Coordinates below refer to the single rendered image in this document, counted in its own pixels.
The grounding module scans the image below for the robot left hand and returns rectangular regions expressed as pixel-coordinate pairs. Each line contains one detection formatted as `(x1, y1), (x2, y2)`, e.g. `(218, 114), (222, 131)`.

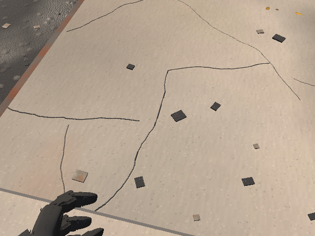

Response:
(30, 190), (104, 236)

